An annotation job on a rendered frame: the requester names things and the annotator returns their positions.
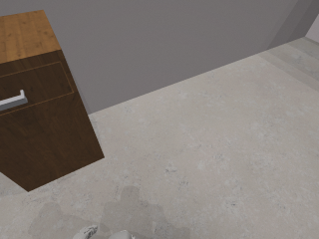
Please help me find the handle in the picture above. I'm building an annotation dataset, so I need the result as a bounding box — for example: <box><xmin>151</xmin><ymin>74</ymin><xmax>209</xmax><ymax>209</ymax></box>
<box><xmin>0</xmin><ymin>90</ymin><xmax>28</xmax><ymax>112</ymax></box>

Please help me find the cabinet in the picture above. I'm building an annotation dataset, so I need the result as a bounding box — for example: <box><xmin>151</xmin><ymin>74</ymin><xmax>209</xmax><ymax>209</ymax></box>
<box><xmin>0</xmin><ymin>10</ymin><xmax>105</xmax><ymax>192</ymax></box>

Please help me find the left robot hand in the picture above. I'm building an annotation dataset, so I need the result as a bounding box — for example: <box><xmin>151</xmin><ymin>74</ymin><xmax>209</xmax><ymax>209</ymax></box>
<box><xmin>73</xmin><ymin>225</ymin><xmax>98</xmax><ymax>239</ymax></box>

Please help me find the drawer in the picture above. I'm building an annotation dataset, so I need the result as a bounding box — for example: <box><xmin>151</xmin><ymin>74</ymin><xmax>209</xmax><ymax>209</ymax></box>
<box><xmin>0</xmin><ymin>61</ymin><xmax>72</xmax><ymax>115</ymax></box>

